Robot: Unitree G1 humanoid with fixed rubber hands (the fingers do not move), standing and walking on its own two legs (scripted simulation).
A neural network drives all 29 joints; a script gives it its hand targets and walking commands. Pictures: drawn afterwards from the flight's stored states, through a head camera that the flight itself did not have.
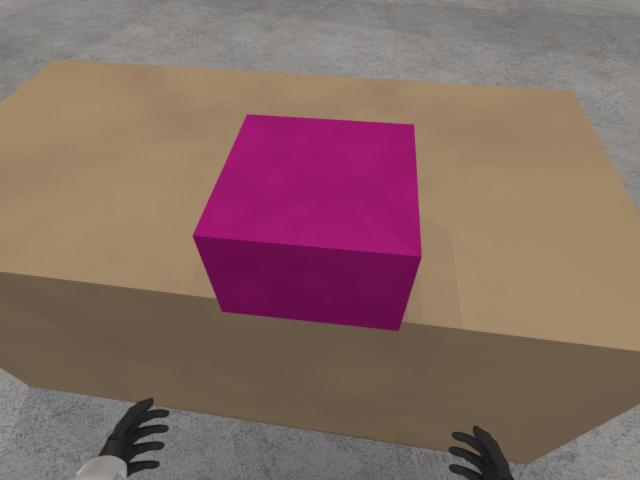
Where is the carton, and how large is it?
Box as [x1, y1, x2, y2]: [193, 114, 421, 330]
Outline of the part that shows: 247,114 193,233 194,240 222,311 398,330 421,256 413,124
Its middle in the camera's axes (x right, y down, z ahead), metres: +0.00 -0.04 +0.63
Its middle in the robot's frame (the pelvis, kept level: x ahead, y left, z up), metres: +0.49 +0.02 +0.02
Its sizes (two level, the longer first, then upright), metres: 0.280 0.277 0.184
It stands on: a pedestal, 0.70 m high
